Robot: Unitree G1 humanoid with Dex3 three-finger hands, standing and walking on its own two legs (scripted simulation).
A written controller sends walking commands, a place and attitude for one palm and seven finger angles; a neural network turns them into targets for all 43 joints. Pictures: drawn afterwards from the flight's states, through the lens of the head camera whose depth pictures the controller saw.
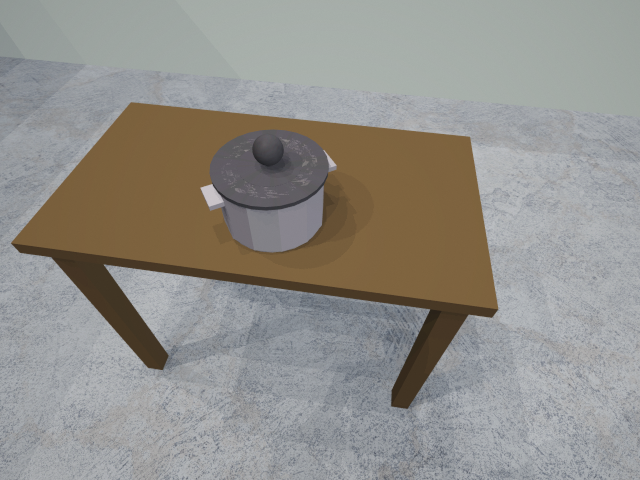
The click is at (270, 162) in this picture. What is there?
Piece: lid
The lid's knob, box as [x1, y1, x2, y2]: [252, 134, 283, 165]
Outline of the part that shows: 263,134 254,141 252,147 253,154 255,158 262,164 274,164 282,156 282,144 280,140 274,135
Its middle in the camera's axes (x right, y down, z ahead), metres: -0.09 -0.15 +0.66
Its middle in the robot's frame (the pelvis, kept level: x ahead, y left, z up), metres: +0.60 +0.13 +0.06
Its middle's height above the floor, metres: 0.83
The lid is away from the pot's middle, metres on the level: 0.00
